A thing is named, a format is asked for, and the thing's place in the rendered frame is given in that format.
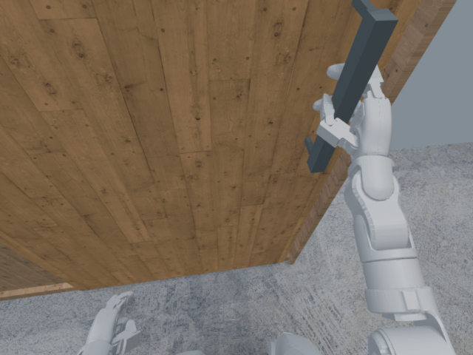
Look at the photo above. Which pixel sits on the robot right forearm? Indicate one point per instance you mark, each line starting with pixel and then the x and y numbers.
pixel 395 284

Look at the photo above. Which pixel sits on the robot right thigh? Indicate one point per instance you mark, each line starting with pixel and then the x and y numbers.
pixel 291 344

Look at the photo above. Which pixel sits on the left robot hand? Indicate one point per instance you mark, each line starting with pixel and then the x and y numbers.
pixel 108 328

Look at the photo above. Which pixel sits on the right robot upper arm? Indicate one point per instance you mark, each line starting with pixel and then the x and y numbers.
pixel 413 340

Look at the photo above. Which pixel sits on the right robot hand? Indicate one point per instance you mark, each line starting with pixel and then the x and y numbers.
pixel 371 120

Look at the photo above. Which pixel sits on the wardrobe door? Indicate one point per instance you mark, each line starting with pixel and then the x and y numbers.
pixel 18 272
pixel 144 140

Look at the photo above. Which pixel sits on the handle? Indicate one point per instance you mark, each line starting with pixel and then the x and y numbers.
pixel 373 34

